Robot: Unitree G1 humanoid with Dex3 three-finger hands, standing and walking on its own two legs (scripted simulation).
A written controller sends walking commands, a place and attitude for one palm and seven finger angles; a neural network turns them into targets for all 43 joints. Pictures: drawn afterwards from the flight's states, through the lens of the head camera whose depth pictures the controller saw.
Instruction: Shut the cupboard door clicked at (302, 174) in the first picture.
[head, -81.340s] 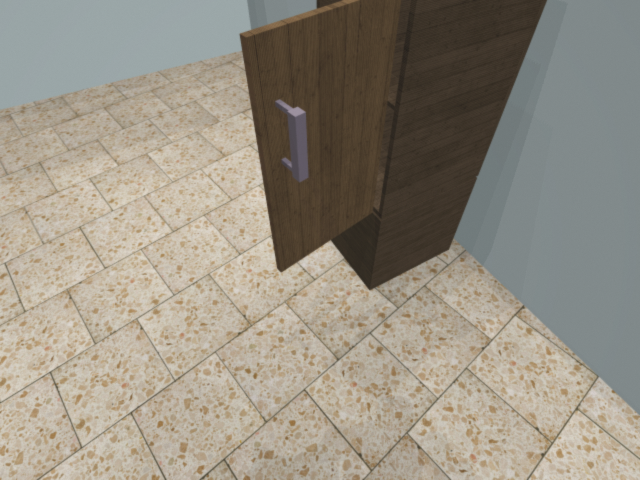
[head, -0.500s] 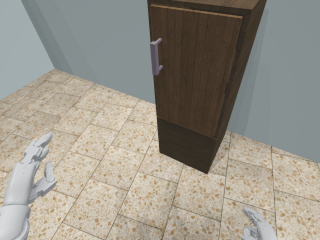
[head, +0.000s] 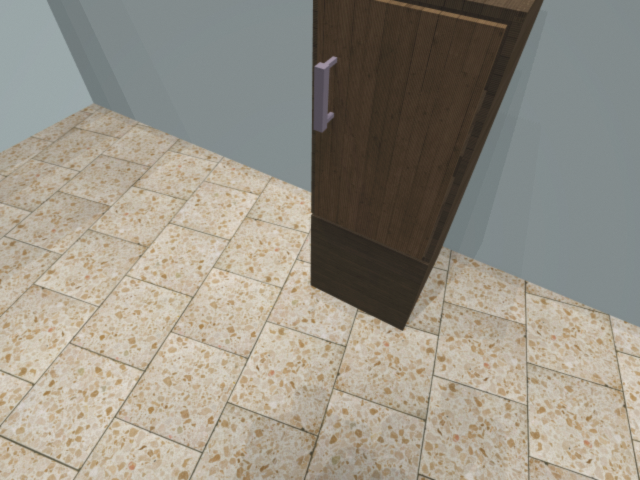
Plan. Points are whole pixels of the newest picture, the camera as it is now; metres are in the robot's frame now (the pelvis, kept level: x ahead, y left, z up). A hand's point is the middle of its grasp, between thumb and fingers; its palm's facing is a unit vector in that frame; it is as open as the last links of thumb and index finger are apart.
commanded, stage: let the arm hang, fingers relaxed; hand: left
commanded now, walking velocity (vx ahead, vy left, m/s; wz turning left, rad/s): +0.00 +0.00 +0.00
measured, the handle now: (326, 94) +0.83 +0.04 +0.06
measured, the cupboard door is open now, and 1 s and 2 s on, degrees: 0 0 0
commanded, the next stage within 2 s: look to check the result in 0.52 s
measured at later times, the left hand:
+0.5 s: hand out of the picture -0.01 +0.15 -0.18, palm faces +0.03 -0.99 -0.12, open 7.4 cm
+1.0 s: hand out of the picture -0.02 +0.16 -0.18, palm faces +0.02 -0.99 -0.16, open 7.4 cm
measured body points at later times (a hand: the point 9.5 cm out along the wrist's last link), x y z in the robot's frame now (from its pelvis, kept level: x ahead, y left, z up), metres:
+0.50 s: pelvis +0.00 +0.01 +0.00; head +0.00 +0.01 +0.45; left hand -0.01 +0.20 -0.17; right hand -0.02 -0.20 -0.16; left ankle +0.04 +0.09 -0.74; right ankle +0.00 -0.08 -0.74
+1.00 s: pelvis +0.01 +0.00 +0.00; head +0.02 +0.00 +0.45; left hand -0.02 +0.21 -0.16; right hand -0.02 -0.20 -0.16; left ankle +0.04 +0.09 -0.74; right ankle +0.00 -0.08 -0.74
